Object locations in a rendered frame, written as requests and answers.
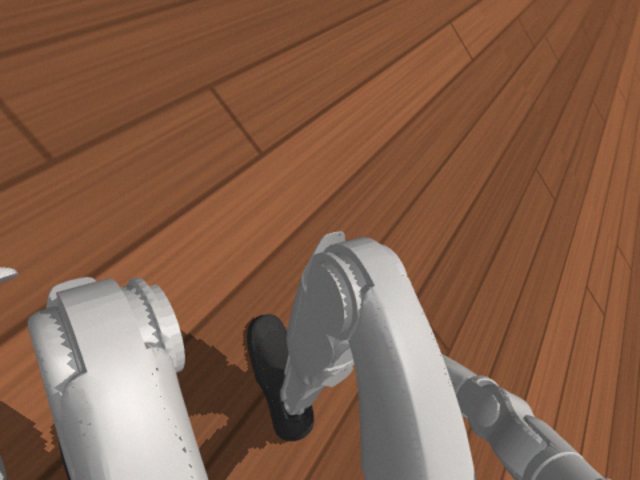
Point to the left robot hand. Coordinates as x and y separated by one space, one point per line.
7 274

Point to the right robot arm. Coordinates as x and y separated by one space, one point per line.
527 447

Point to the right robot foot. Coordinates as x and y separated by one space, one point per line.
267 346

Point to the right robot hand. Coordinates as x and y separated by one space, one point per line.
457 372

